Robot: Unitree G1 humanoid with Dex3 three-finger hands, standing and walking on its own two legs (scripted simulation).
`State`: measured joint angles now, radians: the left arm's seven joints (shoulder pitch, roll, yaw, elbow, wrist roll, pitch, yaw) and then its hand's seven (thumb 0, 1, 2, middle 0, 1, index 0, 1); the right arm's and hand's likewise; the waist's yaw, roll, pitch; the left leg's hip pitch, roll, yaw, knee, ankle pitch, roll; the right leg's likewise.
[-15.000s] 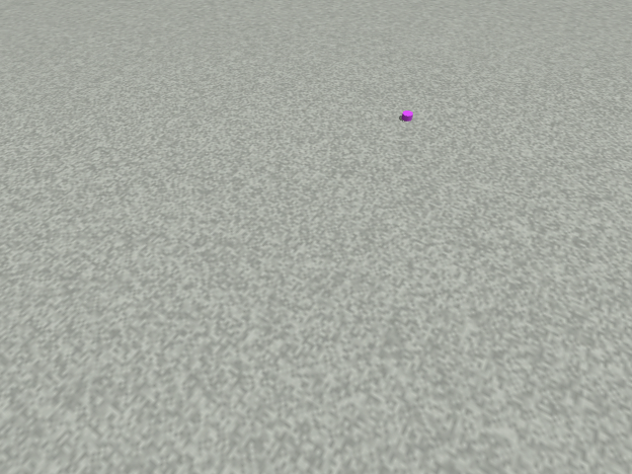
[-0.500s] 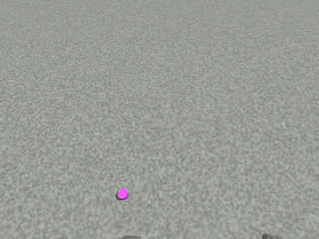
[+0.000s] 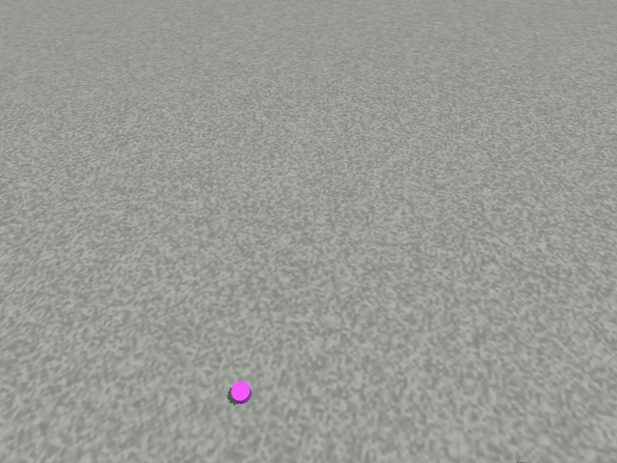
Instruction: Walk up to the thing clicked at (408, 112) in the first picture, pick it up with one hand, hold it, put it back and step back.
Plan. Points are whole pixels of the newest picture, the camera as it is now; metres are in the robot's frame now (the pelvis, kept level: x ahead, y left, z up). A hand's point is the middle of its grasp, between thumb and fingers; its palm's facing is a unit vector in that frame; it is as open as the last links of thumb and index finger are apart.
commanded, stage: walk up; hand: left
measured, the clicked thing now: (241, 392) +0.42 +0.27 -0.76
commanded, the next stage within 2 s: none
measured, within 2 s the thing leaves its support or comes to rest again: neither
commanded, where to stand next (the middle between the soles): +0.04 +0.03 m, yaw +1 degrees
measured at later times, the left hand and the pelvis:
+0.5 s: hand out of the picture +0.06 +0.27 -0.16, palm faces -0.01 -0.94 -0.34, open 7.4 cm; pelvis -0.01 +0.02 +0.00, yaw +0 degrees
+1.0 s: hand out of the picture +0.06 +0.28 -0.16, palm faces +0.00 -0.94 -0.34, open 7.4 cm; pelvis +0.00 +0.02 +0.00, yaw +0 degrees
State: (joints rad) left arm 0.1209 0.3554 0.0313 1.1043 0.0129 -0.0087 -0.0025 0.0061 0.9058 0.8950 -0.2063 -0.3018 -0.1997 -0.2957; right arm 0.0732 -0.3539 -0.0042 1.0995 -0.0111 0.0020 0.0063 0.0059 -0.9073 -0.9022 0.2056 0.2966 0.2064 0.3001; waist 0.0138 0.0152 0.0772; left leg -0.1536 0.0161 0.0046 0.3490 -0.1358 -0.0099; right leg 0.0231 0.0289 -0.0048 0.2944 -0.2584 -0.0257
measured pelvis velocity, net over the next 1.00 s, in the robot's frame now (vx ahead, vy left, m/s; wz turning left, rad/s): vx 0.00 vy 0.02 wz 0.00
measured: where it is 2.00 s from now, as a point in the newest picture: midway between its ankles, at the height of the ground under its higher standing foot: outside the picture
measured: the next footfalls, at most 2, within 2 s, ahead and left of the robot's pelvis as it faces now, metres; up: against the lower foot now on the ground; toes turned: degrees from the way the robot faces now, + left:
right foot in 1.52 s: +0.16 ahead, -0.08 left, +0.00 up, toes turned +1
left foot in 1.82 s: +0.04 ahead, +0.14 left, +0.00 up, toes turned +4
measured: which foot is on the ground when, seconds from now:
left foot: down 0.00-1.00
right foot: down 0.00-1.00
